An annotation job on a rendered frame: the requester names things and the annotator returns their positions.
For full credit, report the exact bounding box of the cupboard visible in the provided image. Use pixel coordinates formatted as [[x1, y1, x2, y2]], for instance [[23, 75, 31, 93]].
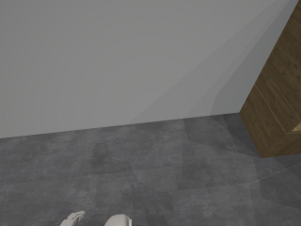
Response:
[[239, 0, 301, 158]]

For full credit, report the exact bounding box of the left robot hand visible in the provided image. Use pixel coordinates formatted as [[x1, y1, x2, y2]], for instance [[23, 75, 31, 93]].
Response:
[[60, 211, 86, 226]]

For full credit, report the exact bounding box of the left robot thigh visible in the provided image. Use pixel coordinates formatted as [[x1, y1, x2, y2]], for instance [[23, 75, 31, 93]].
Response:
[[104, 214, 133, 226]]

